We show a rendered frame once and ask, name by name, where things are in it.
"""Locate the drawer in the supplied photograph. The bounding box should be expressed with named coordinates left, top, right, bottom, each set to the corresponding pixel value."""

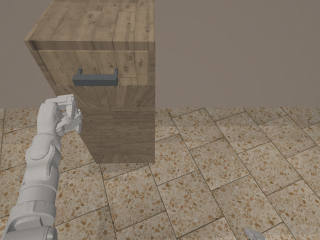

left=38, top=50, right=149, bottom=85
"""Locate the left robot forearm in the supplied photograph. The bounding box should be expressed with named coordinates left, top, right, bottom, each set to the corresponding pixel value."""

left=0, top=134, right=62, bottom=240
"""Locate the robot left upper arm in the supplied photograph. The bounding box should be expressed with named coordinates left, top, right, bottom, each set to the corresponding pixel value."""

left=3, top=225, right=58, bottom=240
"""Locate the robot right hand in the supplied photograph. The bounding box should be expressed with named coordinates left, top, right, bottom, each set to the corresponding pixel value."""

left=244, top=227, right=267, bottom=240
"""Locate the handle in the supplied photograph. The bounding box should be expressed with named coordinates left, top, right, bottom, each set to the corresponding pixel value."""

left=72, top=68, right=119, bottom=86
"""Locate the robot left hand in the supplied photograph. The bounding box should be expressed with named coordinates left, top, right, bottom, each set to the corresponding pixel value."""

left=36, top=94, right=83, bottom=141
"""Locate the cabinet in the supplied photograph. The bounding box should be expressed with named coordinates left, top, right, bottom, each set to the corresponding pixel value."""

left=23, top=0, right=156, bottom=164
